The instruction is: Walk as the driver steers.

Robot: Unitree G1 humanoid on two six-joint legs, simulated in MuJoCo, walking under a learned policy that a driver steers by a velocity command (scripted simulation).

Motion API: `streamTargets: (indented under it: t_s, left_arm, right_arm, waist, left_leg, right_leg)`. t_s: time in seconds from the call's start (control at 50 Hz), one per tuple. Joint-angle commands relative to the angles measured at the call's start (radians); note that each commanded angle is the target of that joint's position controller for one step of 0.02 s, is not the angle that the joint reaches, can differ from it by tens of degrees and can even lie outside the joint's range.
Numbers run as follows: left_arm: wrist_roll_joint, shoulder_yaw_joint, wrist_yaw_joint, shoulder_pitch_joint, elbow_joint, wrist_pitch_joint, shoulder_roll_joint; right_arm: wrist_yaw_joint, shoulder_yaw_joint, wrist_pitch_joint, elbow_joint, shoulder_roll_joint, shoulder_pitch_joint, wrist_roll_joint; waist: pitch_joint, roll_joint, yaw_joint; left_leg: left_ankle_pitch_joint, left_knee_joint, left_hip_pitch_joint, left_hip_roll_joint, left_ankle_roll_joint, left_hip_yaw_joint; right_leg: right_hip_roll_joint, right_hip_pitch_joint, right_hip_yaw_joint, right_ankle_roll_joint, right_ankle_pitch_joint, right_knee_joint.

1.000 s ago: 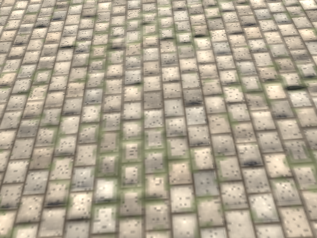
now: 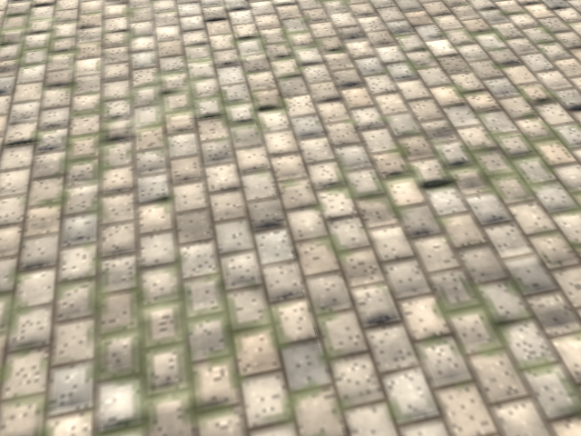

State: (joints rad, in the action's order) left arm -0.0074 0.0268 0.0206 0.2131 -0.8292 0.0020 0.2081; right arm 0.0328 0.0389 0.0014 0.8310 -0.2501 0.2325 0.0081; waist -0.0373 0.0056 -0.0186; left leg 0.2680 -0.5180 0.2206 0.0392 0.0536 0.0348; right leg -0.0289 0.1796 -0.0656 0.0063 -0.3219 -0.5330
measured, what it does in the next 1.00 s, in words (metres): walks ahead: right foot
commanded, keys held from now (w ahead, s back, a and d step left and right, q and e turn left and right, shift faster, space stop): no key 0.28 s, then w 0.72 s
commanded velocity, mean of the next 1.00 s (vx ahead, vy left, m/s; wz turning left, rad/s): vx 0.25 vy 0.00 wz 0.00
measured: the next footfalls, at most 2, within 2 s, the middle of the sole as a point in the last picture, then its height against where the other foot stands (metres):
right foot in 0.98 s outside the picture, level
left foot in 1.52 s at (234, 356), level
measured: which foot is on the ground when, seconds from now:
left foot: down 0.00-0.98, up 1.00-1.00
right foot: down 0.00-0.50, up 0.52-0.96, down 0.98-1.00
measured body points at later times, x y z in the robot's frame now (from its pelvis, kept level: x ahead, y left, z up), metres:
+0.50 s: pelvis +0.03 +0.03 -0.01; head +0.03 +0.04 +0.44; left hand +0.05 +0.29 -0.16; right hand +0.08 -0.24 -0.14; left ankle +0.02 +0.13 -0.74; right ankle -0.02 -0.12 -0.73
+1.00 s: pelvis +0.26 +0.01 -0.02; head +0.30 +0.01 +0.43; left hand +0.51 +0.23 -0.10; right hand +0.16 -0.25 -0.15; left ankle +0.03 +0.13 -0.71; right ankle +0.39 -0.09 -0.74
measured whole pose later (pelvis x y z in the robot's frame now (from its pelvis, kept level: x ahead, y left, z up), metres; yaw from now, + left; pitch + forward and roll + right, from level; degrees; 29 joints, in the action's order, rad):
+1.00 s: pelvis +0.26 +0.01 -0.02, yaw +1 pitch +2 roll -1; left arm 0.02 0.04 -0.04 -0.07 -0.81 -0.10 0.23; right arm 0.02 0.03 0.05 1.04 -0.24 0.51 0.00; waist -0.05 0.01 -0.07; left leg 0.50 -0.56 -0.08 0.02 -0.01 0.02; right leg -0.03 0.50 0.06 0.09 -0.09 -0.56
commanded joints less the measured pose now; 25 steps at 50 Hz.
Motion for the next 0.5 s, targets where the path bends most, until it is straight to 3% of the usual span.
streamTargets:
  t_s: [0.02, 0.28, 0.32, 0.36, 0.4, 0.42, 0.44, 0.48, 0.5]
  left_arm:
    - [0.002, 0.027, 0.003, 0.003, 0.025, -0.013, 0.111]
    - [0.007, 0.024, 0.01, 0.028, -0.102, -0.011, 0.108]
    - [0.015, 0.029, 0.014, 0.056, -0.126, -0.005, 0.122]
    - [0.024, 0.041, 0.015, 0.076, -0.125, -0.007, 0.166]
    - [0.032, 0.056, 0.011, 0.112, -0.131, -0.028, 0.215]
    - [0.035, 0.056, 0.01, 0.092, -0.125, -0.038, 0.212]
    - [0.037, 0.052, 0.008, 0.057, -0.116, -0.045, 0.199]
    - [0.047, 0.043, 0.003, -0.041, -0.09, -0.044, 0.171]
    - [0.038, 0.032, 0.002, -0.064, -0.077, -0.048, 0.131]
  right_arm:
    - [0.009, 0.023, 0.01, -0.032, -0.102, 0.005, -0.002]
    - [0.02, 0.019, 0.002, 0.072, -0.09, 0.04, -0.005]
    - [0.022, 0.017, -0.001, 0.097, -0.076, 0.06, -0.012]
    - [0.022, 0.016, 0.01, 0.083, -0.07, 0.023, -0.019]
    - [0.009, 0.006, 0.045, 0.058, -0.035, -0.014, -0.031]
    - [-0.001, 0.007, 0.063, 0.055, -0.039, -0.013, -0.038]
    - [-0.012, 0.008, 0.079, 0.06, -0.04, 0.007, -0.043]
    - [-0.028, 0.016, 0.099, 0.126, -0.04, 0.158, -0.041]
    - [-0.031, 0.029, 0.101, 0.17, -0.07, 0.259, -0.028]
  waist:
    - [0.025, -0.015, 0.004]
    - [0.004, -0.01, 0.007]
    - [0.009, -0.037, 0.015]
    - [-0.075, -0.107, 0.04]
    - [-0.137, -0.215, 0.057]
    - [-0.161, -0.216, 0.045]
    - [-0.165, -0.209, 0.022]
    - [-0.117, -0.15, -0.067]
    - [-0.068, -0.049, -0.096]
  left_leg:
    - [-0.168, 0.052, -0.036, 0.004, -0.004, -0.003]
    - [-0.171, 0.067, -0.043, -0.004, -0.013, -0.012]
    - [0.077, 0.022, -0.02, -0.053, -0.023, -0.065]
    - [0.276, -0.079, 0.108, -0.082, -0.044, -0.094]
    - [0.209, -0.243, 0.195, -0.06, -0.068, -0.08]
    - [0.198, -0.266, 0.213, -0.03, -0.091, -0.048]
    - [0.215, -0.223, 0.199, -0.014, -0.115, -0.038]
    - [0.094, 0.033, -0.086, -0.04, -0.143, -0.07]
    - [0.041, 0.082, -0.238, -0.008, -0.137, 0.016]
  right_leg:
    - [0.053, 0.04, -0.051, 0.022, 0.207, 0.114]
    - [0.036, 0.04, -0.024, 0.012, 0.213, 0.123]
    - [0.024, 0.044, -0.027, 0.037, -0.091, 0.148]
    - [0.1, 0.102, -0.15, 0.106, -0.459, 0.233]
    - [0.258, 0.124, -0.386, 0.203, -0.58, 0.35]
    - [0.297, 0.141, -0.437, 0.229, -0.542, 0.369]
    - [0.3, 0.138, -0.422, 0.225, -0.478, 0.356]
    - [0.201, 0.236, -0.253, 0.153, -0.314, 0.251]
    - [0.117, 0.304, -0.133, 0.105, -0.166, 0.071]
Velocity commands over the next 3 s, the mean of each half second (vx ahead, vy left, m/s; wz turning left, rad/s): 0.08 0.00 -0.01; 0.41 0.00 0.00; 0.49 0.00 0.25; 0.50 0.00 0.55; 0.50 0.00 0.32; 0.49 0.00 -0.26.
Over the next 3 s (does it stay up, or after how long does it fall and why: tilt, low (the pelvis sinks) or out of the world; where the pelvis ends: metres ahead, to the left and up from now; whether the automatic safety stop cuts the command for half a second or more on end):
stays up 1.27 0.40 0.00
